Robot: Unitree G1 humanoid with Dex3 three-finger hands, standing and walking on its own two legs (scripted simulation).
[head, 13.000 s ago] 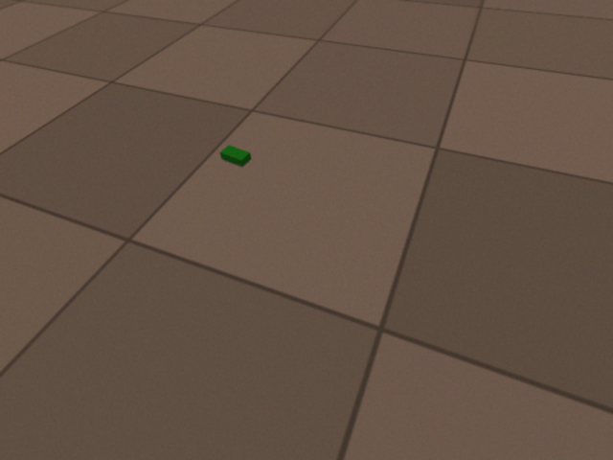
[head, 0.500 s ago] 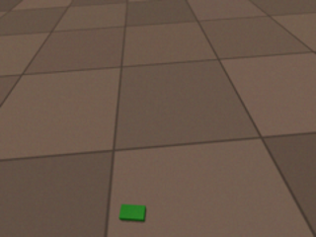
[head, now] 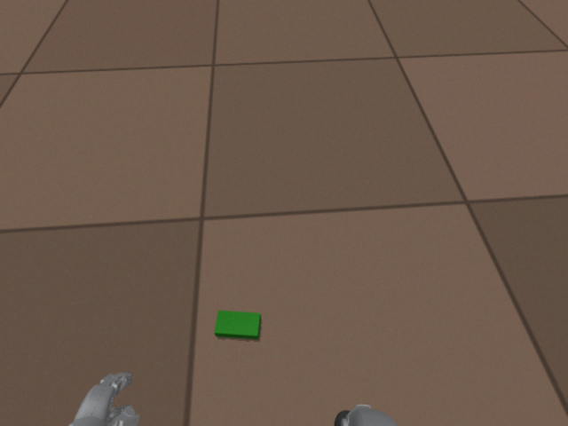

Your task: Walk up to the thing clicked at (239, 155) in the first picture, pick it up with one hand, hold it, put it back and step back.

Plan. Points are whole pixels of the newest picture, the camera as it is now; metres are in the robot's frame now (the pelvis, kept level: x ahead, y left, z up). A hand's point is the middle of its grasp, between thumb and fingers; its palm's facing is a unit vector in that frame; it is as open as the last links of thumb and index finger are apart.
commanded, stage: walk up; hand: left
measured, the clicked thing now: (238, 324) +0.48 +0.20 -0.73
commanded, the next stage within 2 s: none
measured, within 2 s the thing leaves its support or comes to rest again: neither
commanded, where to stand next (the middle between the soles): +0.08 -0.03 m, yaw -2 degrees
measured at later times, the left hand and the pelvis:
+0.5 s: hand out of the picture +0.13 +0.22 -0.12, palm faces -0.11 -0.91 -0.40, open 7.4 cm; pelvis +0.02 -0.04 +0.01, yaw -4 degrees
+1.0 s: hand (131, 424) +0.15 +0.26 -0.15, palm faces -0.03 -0.92 -0.39, open 7.4 cm; pelvis +0.02 -0.01 +0.00, yaw -1 degrees
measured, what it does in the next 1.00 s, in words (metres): steps on the spot: right foot, then left foot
